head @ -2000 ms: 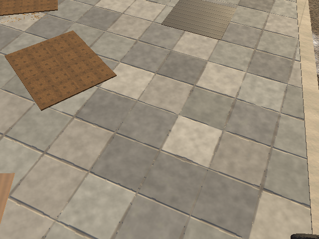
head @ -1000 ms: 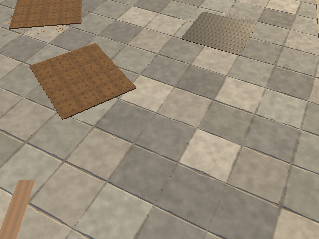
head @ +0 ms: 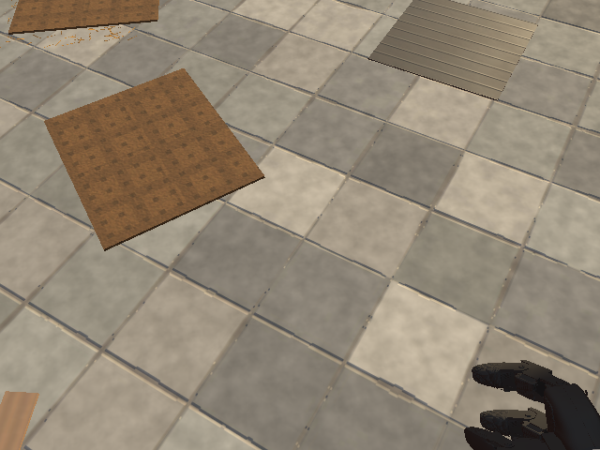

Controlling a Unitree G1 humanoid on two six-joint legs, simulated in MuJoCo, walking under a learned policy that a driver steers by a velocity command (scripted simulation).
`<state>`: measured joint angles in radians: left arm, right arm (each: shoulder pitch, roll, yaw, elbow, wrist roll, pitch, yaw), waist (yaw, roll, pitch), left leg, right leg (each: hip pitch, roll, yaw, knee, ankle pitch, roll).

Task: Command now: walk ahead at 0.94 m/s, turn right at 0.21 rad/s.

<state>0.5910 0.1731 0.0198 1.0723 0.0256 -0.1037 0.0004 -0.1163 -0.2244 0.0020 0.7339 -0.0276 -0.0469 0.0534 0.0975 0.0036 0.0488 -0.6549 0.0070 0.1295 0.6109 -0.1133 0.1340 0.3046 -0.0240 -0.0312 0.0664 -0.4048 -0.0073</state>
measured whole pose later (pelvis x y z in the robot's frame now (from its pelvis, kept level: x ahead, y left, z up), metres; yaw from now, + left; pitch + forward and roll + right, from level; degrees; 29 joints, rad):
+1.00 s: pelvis +0.88 -0.15 +0.00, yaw -43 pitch +2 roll +2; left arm 0.38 0.34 0.08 0.87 0.01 -0.08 -0.01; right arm 0.12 -0.27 -0.02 0.69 -0.05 -0.08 0.00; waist 0.05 -0.02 0.03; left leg -0.46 -0.01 0.03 0.62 -0.19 0.00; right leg -0.16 0.12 0.16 1.14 -0.37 -0.13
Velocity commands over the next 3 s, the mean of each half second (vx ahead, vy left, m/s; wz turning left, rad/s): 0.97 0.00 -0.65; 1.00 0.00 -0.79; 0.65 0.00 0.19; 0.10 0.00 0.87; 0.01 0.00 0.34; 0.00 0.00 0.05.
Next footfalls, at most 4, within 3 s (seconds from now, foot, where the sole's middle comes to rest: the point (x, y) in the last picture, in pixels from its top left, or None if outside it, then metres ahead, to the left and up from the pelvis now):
0.02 left None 0.22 0.10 -0.75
0.50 right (381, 363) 0.62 -0.07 -0.75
0.92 left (409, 210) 1.06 -0.14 -0.75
1.34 right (564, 181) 1.19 -0.57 -0.75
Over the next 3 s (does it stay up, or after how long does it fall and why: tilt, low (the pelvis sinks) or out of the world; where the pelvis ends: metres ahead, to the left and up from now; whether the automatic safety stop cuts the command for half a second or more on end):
stays up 1.28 -0.43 0.02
